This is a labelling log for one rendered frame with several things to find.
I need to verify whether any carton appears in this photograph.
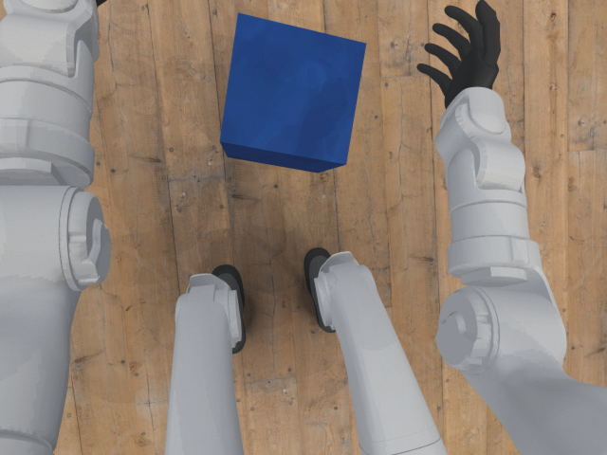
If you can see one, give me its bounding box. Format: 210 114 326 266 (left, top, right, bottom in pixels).
220 12 366 173

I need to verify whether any right robot forearm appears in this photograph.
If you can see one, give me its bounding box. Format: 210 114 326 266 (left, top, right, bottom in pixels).
434 87 567 345

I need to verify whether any robot left upper arm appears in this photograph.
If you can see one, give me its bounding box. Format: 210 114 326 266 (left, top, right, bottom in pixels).
0 186 112 455

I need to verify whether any robot right upper arm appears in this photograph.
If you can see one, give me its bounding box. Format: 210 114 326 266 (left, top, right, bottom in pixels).
435 285 607 455

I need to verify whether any right robot hand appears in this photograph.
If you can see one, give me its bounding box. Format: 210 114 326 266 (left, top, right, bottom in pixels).
416 0 501 109

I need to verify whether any right robot foot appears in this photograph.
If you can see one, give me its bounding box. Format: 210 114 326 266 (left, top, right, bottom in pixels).
303 247 336 333

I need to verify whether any left robot forearm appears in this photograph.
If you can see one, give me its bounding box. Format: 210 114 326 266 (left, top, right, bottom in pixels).
0 0 100 189

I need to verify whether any right robot shin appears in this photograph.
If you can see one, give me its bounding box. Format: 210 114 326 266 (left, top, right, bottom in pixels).
318 251 377 326

